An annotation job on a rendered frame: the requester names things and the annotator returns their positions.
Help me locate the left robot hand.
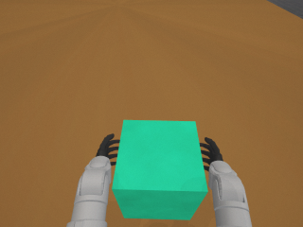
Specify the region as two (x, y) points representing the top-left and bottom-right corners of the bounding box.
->
(96, 133), (120, 166)

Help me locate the right robot forearm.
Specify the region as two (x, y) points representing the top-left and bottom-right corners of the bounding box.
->
(208, 160), (253, 227)

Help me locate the right robot hand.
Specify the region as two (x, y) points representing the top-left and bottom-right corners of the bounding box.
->
(199, 137), (223, 171)

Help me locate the left robot forearm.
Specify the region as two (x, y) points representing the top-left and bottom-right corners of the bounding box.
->
(66, 156), (112, 227)

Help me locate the carton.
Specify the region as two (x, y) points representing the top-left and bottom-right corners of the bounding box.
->
(112, 120), (208, 220)

